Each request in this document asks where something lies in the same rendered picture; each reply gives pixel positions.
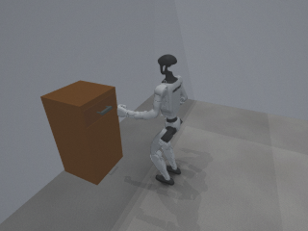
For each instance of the left robot hand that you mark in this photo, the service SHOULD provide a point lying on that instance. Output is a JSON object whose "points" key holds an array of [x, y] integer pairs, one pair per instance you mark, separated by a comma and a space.
{"points": [[121, 111]]}

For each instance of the left robot upper arm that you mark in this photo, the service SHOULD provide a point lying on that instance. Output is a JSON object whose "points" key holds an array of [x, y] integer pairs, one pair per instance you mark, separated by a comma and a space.
{"points": [[159, 94]]}

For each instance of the right robot upper arm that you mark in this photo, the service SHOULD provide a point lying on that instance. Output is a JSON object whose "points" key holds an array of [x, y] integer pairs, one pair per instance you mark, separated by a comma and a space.
{"points": [[183, 93]]}

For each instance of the drawer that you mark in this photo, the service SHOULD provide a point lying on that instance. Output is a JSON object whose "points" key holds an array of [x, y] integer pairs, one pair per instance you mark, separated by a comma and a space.
{"points": [[91, 114]]}

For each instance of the left robot shin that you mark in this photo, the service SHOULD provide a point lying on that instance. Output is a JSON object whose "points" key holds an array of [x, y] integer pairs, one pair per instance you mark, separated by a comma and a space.
{"points": [[160, 165]]}

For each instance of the left robot forearm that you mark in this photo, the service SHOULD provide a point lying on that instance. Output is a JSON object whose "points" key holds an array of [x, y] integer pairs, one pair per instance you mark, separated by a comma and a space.
{"points": [[140, 115]]}

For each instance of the cabinet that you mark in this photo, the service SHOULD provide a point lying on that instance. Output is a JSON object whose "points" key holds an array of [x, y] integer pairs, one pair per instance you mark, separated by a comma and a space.
{"points": [[89, 153]]}

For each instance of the right robot shin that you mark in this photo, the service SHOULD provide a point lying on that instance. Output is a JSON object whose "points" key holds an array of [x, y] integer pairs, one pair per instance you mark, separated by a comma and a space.
{"points": [[169, 153]]}

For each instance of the handle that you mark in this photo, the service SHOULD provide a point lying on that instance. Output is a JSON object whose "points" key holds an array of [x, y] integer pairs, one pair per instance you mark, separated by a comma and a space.
{"points": [[105, 110]]}

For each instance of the robot shin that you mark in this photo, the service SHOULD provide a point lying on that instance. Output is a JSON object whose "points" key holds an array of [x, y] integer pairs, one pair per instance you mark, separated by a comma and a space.
{"points": [[160, 165], [169, 153]]}

